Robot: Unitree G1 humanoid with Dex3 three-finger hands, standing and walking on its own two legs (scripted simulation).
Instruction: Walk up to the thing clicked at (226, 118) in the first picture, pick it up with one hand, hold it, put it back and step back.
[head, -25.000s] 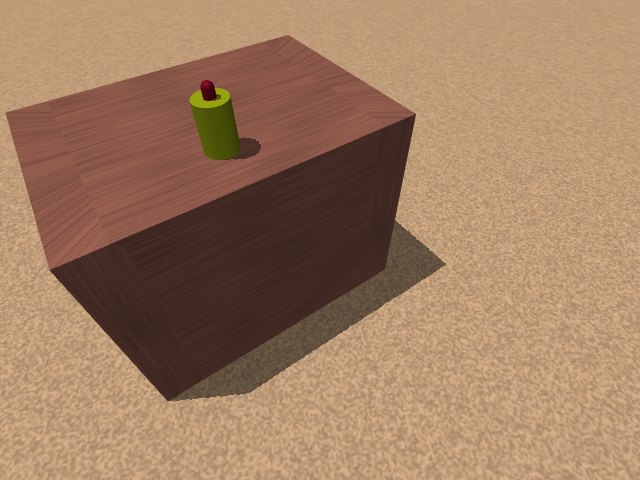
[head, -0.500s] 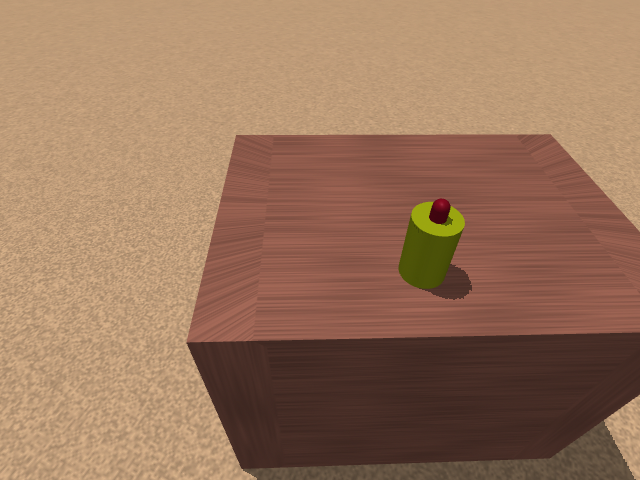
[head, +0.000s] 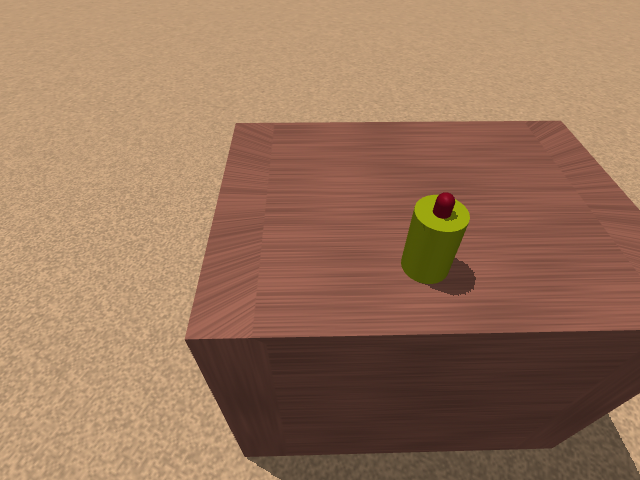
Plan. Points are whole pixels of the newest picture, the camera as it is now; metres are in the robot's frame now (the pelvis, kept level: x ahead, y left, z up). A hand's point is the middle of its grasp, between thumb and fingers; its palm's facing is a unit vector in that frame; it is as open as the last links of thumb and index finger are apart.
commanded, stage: home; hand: right
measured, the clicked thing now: (435, 233) +0.50 -0.18 +0.01
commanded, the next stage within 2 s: stand in 0.82 s
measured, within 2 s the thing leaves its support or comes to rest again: neither
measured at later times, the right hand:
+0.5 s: hand out of the picture +0.09 -0.25 -0.15, palm faces -0.05 +0.93 -0.37, open 17.2 cm
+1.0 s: hand out of the picture +0.10 -0.25 -0.15, palm faces -0.05 +0.93 -0.36, open 16.9 cm
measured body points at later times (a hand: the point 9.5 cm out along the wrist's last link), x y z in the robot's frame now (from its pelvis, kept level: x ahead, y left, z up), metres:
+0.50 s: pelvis +0.02 +0.01 +0.00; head +0.02 +0.01 +0.45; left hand +0.08 +0.31 -0.13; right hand +0.10 -0.30 -0.13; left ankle +0.03 +0.14 -0.75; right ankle +0.00 -0.13 -0.75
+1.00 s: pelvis +0.02 +0.00 +0.00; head +0.03 +0.01 +0.45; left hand +0.08 +0.31 -0.13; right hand +0.10 -0.30 -0.13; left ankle +0.03 +0.14 -0.75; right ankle +0.00 -0.13 -0.75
